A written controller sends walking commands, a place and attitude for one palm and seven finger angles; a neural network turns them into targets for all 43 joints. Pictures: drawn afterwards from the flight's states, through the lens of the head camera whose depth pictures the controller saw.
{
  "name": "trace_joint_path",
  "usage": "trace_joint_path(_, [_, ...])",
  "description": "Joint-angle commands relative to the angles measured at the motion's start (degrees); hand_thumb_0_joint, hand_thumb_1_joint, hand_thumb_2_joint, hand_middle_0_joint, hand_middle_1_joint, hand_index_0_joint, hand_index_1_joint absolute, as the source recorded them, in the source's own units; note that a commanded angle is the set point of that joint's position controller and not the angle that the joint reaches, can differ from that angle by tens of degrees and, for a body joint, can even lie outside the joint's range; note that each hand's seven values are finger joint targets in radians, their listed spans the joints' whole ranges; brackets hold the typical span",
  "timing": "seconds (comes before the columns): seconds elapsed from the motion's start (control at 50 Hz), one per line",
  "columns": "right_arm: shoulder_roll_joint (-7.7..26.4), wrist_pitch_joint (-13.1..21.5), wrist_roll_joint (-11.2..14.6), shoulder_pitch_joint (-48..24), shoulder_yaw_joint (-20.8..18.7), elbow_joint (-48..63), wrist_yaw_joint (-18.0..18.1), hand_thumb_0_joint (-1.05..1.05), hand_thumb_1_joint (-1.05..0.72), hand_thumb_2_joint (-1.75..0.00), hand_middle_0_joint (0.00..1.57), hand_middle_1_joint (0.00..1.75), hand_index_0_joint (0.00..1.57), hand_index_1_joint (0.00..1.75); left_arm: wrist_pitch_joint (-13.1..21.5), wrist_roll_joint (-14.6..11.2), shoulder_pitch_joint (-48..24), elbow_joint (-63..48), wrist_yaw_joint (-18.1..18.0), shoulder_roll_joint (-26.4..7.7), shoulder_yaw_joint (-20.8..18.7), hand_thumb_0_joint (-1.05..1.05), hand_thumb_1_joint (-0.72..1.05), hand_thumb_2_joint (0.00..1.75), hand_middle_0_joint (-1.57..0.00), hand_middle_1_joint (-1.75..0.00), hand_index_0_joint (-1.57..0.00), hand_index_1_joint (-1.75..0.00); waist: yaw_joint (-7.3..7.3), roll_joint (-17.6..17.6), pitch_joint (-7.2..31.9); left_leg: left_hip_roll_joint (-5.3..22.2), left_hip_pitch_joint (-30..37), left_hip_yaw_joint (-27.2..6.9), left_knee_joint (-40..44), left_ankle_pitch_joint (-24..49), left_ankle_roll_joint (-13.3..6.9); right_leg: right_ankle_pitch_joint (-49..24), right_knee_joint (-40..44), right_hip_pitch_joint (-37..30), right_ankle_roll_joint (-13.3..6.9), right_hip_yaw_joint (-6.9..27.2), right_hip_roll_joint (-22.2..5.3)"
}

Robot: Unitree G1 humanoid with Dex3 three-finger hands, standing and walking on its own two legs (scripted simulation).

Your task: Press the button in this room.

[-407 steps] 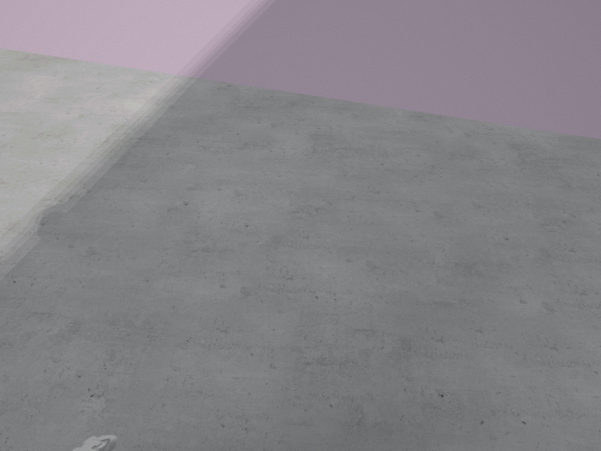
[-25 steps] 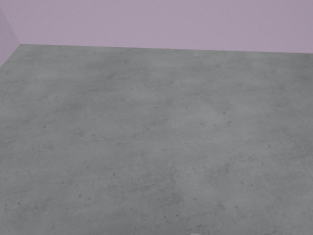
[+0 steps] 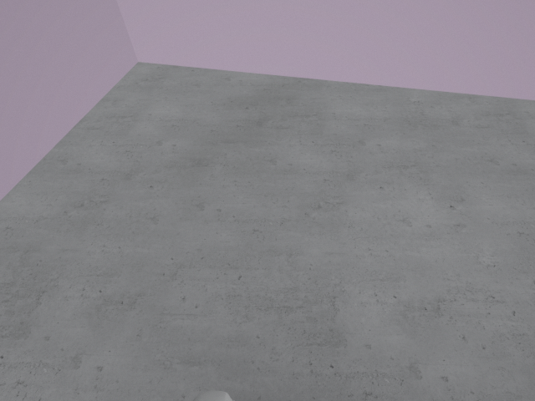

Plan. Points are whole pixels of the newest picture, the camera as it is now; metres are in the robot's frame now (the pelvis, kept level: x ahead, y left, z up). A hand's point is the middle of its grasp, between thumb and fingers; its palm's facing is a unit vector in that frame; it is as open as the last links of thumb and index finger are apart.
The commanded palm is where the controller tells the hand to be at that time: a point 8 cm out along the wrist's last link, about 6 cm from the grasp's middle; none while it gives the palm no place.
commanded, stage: turn or walk to find it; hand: left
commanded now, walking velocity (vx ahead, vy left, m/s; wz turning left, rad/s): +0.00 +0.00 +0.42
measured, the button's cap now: out of the picture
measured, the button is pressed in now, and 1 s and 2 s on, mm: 0 0 0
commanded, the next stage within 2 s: stand and wait in 1.88 s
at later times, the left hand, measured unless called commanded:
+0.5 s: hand out of the picture +0.00 +0.26 -0.16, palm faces +0.21 -0.95 -0.25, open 7.4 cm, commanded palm none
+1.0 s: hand out of the picture -0.11 +0.22 -0.18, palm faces +0.43 -0.87 -0.23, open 7.4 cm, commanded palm none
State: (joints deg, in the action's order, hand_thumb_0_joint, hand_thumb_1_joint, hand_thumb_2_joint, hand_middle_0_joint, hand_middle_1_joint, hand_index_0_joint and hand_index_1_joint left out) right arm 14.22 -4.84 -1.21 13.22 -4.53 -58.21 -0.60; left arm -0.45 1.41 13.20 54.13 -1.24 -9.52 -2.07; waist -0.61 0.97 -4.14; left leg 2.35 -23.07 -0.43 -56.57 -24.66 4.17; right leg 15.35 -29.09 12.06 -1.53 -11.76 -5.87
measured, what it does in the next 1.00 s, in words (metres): steps on the spot, turning left: left foot, then right foot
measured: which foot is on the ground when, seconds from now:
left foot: up 0.00-0.12, down 0.14-0.62, up 0.64-1.00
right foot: down 0.00-0.14, up 0.16-0.60, down 0.62-1.00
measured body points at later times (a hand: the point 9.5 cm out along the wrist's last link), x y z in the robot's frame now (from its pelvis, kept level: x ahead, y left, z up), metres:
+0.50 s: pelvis -0.04 +0.04 +0.00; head -0.02 +0.05 +0.45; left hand -0.01 +0.31 -0.14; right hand +0.08 -0.18 -0.14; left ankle -0.02 +0.14 -0.74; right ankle -0.02 -0.10 -0.70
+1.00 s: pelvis -0.07 +0.03 -0.01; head -0.04 +0.05 +0.44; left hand -0.13 +0.27 -0.16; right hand +0.08 -0.19 -0.15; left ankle -0.14 +0.14 -0.72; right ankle -0.02 -0.09 -0.74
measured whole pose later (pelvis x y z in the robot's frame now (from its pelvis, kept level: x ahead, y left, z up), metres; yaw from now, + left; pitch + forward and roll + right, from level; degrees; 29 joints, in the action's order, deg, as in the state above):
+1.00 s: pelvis -0.07 +0.03 -0.01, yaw +25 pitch +0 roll +1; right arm 13.3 -3.7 -0.7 11.1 -3.8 -56.8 -0.6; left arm -1.1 1.6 13.2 54.6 -0.9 -11.4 -2.6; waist 0.1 -1.1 -5.0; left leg 1.9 -17.2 2.6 -40.8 -23.7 3.1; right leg 17.4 -33.1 14.2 1.4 -11.8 -8.3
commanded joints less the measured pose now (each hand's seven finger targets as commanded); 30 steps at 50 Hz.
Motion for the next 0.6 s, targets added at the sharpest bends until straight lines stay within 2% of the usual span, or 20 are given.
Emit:
trace_joint_path(0.0, [1.8,2.3,0.7,-5.4,0.4,5.8,-0.1,0.0,-0.9,-0.9,0.2,0.3,0.2,0.3,0.7,0.4,3.9,-1.4,-0.7,-14.2,-3.5,0.0,0.9,0.9,-0.2,-0.3,-0.2,-0.3,3.61,-12.1,5.1,-0.7,-0.6,3.8,10.8,-2.9,-0.7,-25.0,7.1,-7.9,-7.0,10.6,-15.1])
trace_joint_path(0.02, [1.9,2.6,0.8,-4.8,0.5,5.8,0.0,0.0,-0.9,-0.9,0.2,0.3,0.2,0.3,0.6,0.4,3.7,-1.1,-0.6,-14.5,-3.6,0.0,0.9,0.9,-0.2,-0.3,-0.2,-0.3,3.35,-12.9,5.8,-0.9,1.0,4.3,14.0,-2.4,-1.0,-25.7,6.0,-7.8,-6.8,10.4,-15.3])
trace_joint_path(0.04, [2.0,2.8,0.9,-3.5,0.5,5.7,0.1,0.0,-0.9,-0.9,0.2,0.3,0.2,0.3,0.4,0.4,2.7,-1.0,-0.6,-14.5,-3.6,0.0,0.9,0.9,-0.2,-0.3,-0.2,-0.3,2.46,-12.8,6.2,-1.0,3.4,4.9,18.3,-0.6,-1.2,-25.6,4.3,-7.3,-5.9,9.3,-15.2])
trace_joint_path(0.06, [2.3,3.0,0.8,-1.8,0.6,5.3,0.2,0.0,-0.9,-0.9,0.2,0.3,0.2,0.3,0.2,0.2,2.1,-0.9,-0.6,-14.6,-3.7,0.0,0.9,0.9,-0.2,-0.3,-0.2,-0.3,1.37,-12.3,6.7,-1.2,7.1,5.9,23.4,4.1,-1.5,-23.5,2.3,-5.2,-4.3,7.7,-14.7])
trace_joint_path(0.08, [3.3,3.4,0.7,0.1,0.3,4.7,0.1,0.0,-0.9,-0.9,0.2,0.3,0.2,0.3,-0.1,-0.2,1.6,-0.9,-0.5,-14.0,-3.7,0.0,0.9,0.9,-0.2,-0.3,-0.2,-0.3,-0.07,-9.2,7.1,-0.7,13.6,5.4,31.4,11.2,-2.2,-19.1,-1.3,-1.0,-1.7,5.7,-13.3])
trace_joint_path(0.1, [7.1,4.1,0.4,1.8,-0.4,4.7,0.1,0.0,-0.9,-0.9,0.2,0.3,0.2,0.3,-0.6,-0.7,2.2,-1.8,-0.2,-11.8,-3.4,0.0,0.9,0.9,-0.2,-0.3,-0.2,-0.3,-1.08,0.8,8.5,5.9,20.8,-3.0,36.8,17.2,-4.7,-8.7,-10.2,7.2,1.8,2.4,-9.2])
trace_joint_path(0.12, [12.7,4.1,0.1,3.3,-1.6,5.1,0.3,0.0,-0.9,-0.9,0.2,0.3,0.2,0.3,-0.9,-0.8,1.3,-4.0,0.2,-8.0,-2.3,0.0,0.9,0.9,-0.2,-0.3,-0.2,-0.3,-1.99,17.3,6.7,19.3,23.6,-19.6,38.9,34.4,-10.9,18.1,-21.6,20.4,5.7,1.1,-2.1])
trace_joint_path(0.14, [13.4,3.7,0.2,4.8,-1.7,4.2,0.6,0.0,-0.9,-0.9,0.2,0.3,0.2,0.3,-1.8,-0.1,-2.4,-4.8,-0.2,-9.1,-1.9,0.0,0.9,0.9,-0.2,-0.3,-0.2,-0.3,-3.54,14.4,6.6,21.1,18.0,-19.1,39.8,30.0,-13.6,20.7,-28.6,18.1,5.0,6.6,-1.8])
trace_joint_path(0.16, [12.2,3.9,-0.1,3.0,-1.5,4.3,1.2,0.0,-0.9,-0.9,0.2,0.3,0.2,0.3,-2.1,-0.2,-4.5,-4.5,-0.3,-8.5,-2.2,0.0,0.9,0.9,-0.2,-0.3,-0.2,-0.3,-2.99,14.7,4.4,18.7,15.0,-18.8,40.5,26.5,-13.7,18.4,-32.2,20.0,5.2,9.0,-1.4])
trace_joint_path(0.18, [10.6,3.8,-0.1,-0.4,-0.9,5.1,1.6,0.0,-0.9,-0.9,0.2,0.3,0.2,0.3,-2.1,-0.4,-4.8,-3.7,0.1,-9.3,-2.5,0.0,0.9,0.9,-0.2,-0.3,-0.2,-0.3,-1.94,12.2,1.4,16.5,11.9,-16.5,41.0,23.2,-13.8,14.3,-34.3,20.1,5.2,10.1,-1.7])
trace_joint_path(0.2, [9.2,3.9,-0.1,-3.2,-0.3,5.9,1.6,0.0,-0.9,-0.9,0.2,0.3,0.2,0.3,-1.9,-0.3,-3.3,-2.7,0.5,-9.3,-2.5,0.0,0.9,0.9,-0.2,-0.3,-0.2,-0.3,-0.3,9.2,1.1,13.9,11.6,-13.6,40.5,24.3,-13.1,10.7,-34.7,19.5,5.4,10.3,-1.5])
trace_joint_path(0.24, [8.5,4.4,0.2,-4.4,-0.1,6.4,1.6,0.0,-0.9,-0.9,0.2,0.3,0.2,0.3,-1.6,-0.4,-0.8,-1.5,0.8,-9.0,-2.5,0.0,0.9,0.9,-0.2,-0.3,-0.2,-0.3,0.7,6.8,2.6,11.8,12.8,-10.6,39.9,27.2,-12.6,8.0,-33.8,17.9,5.9,9.9,-0.9])
trace_joint_path(0.3, [8.8,4.4,0.3,-2.9,-0.5,6.3,1.5,0.0,-0.9,-0.9,0.2,0.3,0.2,0.3,-1.7,-0.4,-1.0,-2.0,0.5,-8.7,-2.2,0.0,0.9,0.9,-0.2,-0.3,-0.2,-0.3,-0.05,6.0,4.1,11.2,15.1,-11.3,39.6,27.4,-13.3,7.8,-30.0,17.2,6.5,9.8,0.0])
trace_joint_path(0.38, [8.9,4.1,0.0,-1.1,-0.9,6.2,1.4,0.0,-0.9,-0.9,0.2,0.3,0.2,0.3,-1.6,-0.5,-3.1,-3.6,0.3,-8.2,-2.0,0.0,0.9,0.9,-0.2,-0.3,-0.2,-0.3,-1.14,6.8,4.4,11.7,16.4,-14.8,39.3,26.1,-14.2,9.6,-24.8,16.7,6.5,10.2,0.9])
trace_joint_path(0.42, [8.8,3.8,-0.1,-0.9,-1.2,6.3,1.3,0.0,-0.9,-0.9,0.2,0.3,0.2,0.3,-1.5,-0.6,-3.9,-4.2,0.2,-7.7,-2.0,0.0,0.9,0.9,-0.2,-0.3,-0.2,-0.3,-1.41,6.7,4.1,11.4,14.6,-16.5,38.9,25.3,-14.4,10.4,-21.3,14.3,6.1,10.1,1.7])
trace_joint_path(0.46, [8.9,3.6,-0.3,-1.2,-1.3,6.7,1.2,0.0,-0.9,-0.9,0.2,0.3,0.2,0.3,-1.3,-0.8,-3.5,-4.5,0.1,-7.3,-1.8,0.0,0.9,0.9,-0.2,-0.3,-0.2,-0.3,-1.15,7.7,4.4,10.9,12.4,-17.9,38.4,25.2,-14.2,10.6,-16.8,10.8,5.6,9.9,2.5])
trace_joint_path(0.5, [8.8,3.4,-0.3,-1.9,-1.5,7.0,1.1,0.0,-0.9,-0.9,0.2,0.3,0.2,0.3,-1.0,-0.9,-1.4,-4.2,0.0,-7.2,-1.8,0.0,0.9,0.9,-0.2,-0.3,-0.2,-0.3,-0.23,7.8,5.5,9.7,10.9,-18.9,37.0,26.1,-13.6,8.4,-10.2,6.5,5.2,9.3,3.8])
trace_joint_path(0.54, [8.3,3.3,0.0,-2.3,-1.6,7.2,0.9,0.0,-0.9,-0.9,0.2,0.3,0.2,0.3,-0.5,-1.0,1.6,-3.5,-0.2,-7.9,-2.1,0.0,0.9,0.9,-0.2,-0.3,-0.2,-0.3,1.43,6.1,6.4,7.4,6.5,-18.3,34.0,24.3,-11.6,0.7,0.2,-1.5,4.8,8.8,4.1])
trace_joint_path(0.56, [6.9,3.4,0.3,-2.5,-1.5,7.7,0.8,0.0,-0.9,-0.9,0.2,0.3,0.2,0.3,0.0,-0.8,3.7,-3.1,-0.4,-9.0,-2.4,0.0,0.9,0.9,-0.2,-0.3,-0.2,-0.3,2.62,3.2,7.0,4.9,1.8,-16.5,30.6,19.2,-9.2,-2.6,7.7,-7.7,4.2,10.6,1.6])
trace_joint_path(0.58, [3.3,3.4,0.8,-1.5,-1.1,8.5,0.4,0.0,-0.9,-0.9,0.2,0.3,0.2,0.3,0.6,0.0,4.7,-3.2,-0.9,-13.3,-3.2,0.0,0.9,0.9,-0.2,-0.3,-0.2,-0.3,2.81,-8.7,7.7,-1.5,-8.3,-9.5,20.3,7.9,-5.4,0.9,13.4,-14.6,0.4,22.5,-10.1])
